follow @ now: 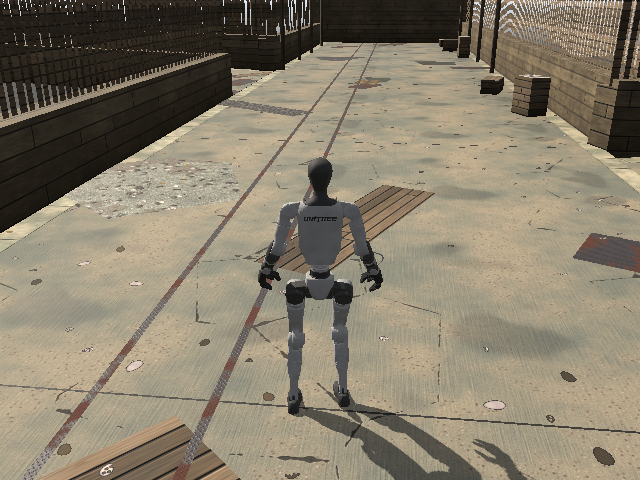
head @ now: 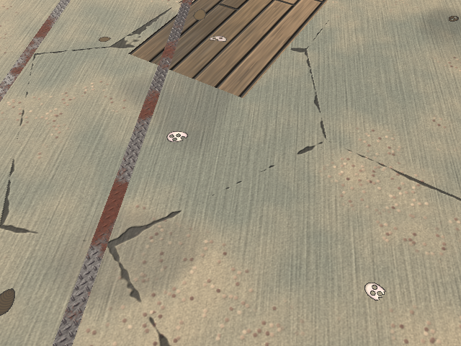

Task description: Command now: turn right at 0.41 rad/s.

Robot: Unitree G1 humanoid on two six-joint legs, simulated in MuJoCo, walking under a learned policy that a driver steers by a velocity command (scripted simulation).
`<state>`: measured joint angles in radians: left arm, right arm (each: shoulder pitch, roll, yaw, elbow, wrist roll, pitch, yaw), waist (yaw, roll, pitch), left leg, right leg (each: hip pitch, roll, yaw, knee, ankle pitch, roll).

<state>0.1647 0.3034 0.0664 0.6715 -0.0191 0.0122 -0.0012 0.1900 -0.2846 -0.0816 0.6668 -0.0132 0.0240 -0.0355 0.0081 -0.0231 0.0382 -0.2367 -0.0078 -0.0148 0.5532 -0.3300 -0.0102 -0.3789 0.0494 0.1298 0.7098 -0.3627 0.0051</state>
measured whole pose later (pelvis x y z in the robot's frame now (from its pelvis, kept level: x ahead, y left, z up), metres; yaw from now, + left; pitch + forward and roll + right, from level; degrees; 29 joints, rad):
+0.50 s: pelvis +0.07 -0.07 +0.02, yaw -16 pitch +2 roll +3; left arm 0.42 0.26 0.04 0.69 -0.01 -0.04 0.02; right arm 0.10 -0.31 -0.08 0.69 0.00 -0.08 0.01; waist 0.06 0.03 0.01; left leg -0.61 0.02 -0.08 0.75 -0.07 -0.05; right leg -0.10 0.06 0.14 0.33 -0.25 -0.08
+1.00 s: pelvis +0.32 -0.11 +0.02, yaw -23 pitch +2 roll +1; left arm 0.12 0.29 0.03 0.64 0.00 -0.08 -0.01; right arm 0.40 -0.27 -0.06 0.82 0.02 -0.08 0.01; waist -0.09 -0.04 0.04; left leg -0.09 -0.07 -0.06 0.27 -0.21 0.04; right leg -0.60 -0.07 0.07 0.76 -0.18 0.03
